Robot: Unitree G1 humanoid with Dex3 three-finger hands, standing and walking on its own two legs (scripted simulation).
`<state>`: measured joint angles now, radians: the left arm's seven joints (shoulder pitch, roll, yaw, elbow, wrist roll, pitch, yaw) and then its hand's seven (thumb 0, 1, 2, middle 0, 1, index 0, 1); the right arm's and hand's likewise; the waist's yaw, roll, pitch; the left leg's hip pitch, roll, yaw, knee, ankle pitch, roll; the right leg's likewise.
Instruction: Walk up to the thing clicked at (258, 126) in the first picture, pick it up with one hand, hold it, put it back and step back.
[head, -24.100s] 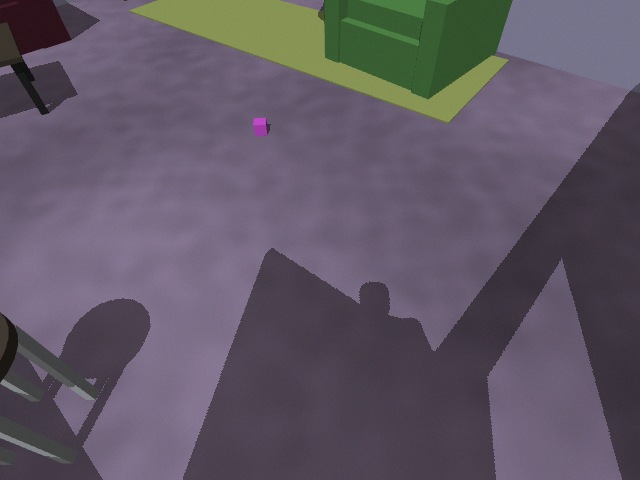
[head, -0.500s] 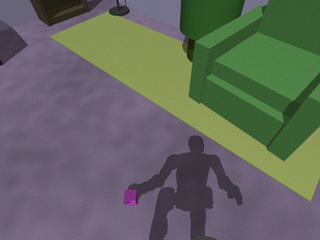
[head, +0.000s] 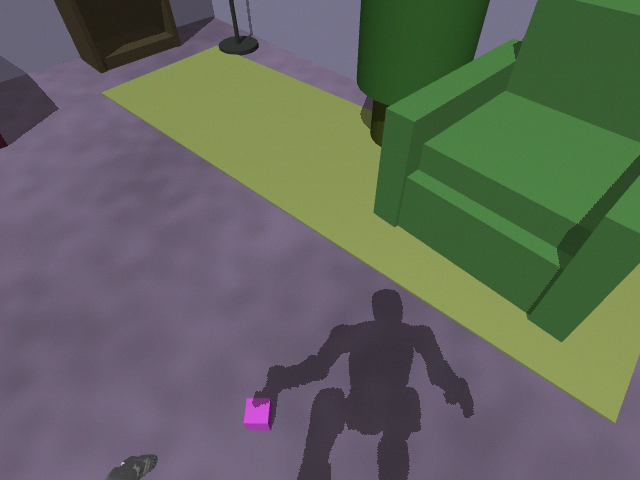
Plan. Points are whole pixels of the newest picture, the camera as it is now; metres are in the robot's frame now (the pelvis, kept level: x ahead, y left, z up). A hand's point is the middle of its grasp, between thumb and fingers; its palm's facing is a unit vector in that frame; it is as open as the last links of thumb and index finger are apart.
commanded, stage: stand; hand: left
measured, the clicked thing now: (258, 414) +0.42 +0.22 -0.74
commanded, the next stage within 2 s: walk up in 0.52 s
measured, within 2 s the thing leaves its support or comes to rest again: neither
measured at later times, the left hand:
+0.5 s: hand out of the picture +0.06 +0.24 -0.15, palm faces -0.03 -0.94 -0.35, open 7.4 cm
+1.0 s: hand out of the picture +0.04 +0.30 -0.17, palm faces -0.06 -0.94 -0.34, open 7.4 cm
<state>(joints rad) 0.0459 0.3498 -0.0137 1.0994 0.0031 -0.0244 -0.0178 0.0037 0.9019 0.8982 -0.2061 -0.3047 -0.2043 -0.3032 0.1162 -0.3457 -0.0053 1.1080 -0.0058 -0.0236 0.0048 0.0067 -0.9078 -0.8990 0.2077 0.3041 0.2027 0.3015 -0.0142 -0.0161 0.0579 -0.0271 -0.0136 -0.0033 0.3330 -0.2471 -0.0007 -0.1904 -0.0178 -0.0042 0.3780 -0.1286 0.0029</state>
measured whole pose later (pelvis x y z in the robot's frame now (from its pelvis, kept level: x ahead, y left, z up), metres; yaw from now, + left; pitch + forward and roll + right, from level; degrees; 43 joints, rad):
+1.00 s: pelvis -0.11 +0.04 -0.01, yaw +1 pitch -1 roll -2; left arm 0.00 0.39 0.05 0.91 0.01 0.09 0.01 0.00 0.90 0.90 -0.20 -0.30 -0.20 -0.30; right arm 0.17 -0.35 -0.05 0.99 -0.05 0.04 -0.01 0.01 -0.91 -0.90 0.21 0.30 0.20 0.30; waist -0.04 -0.04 0.20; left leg -0.26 -0.01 -0.01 0.59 -0.31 0.04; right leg -0.54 0.14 0.16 1.15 -0.48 0.00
